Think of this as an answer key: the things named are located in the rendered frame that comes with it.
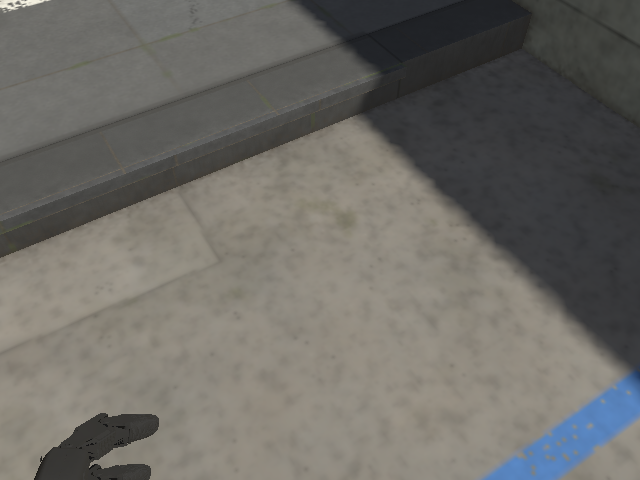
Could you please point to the left robot hand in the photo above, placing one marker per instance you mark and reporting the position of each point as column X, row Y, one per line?
column 92, row 440

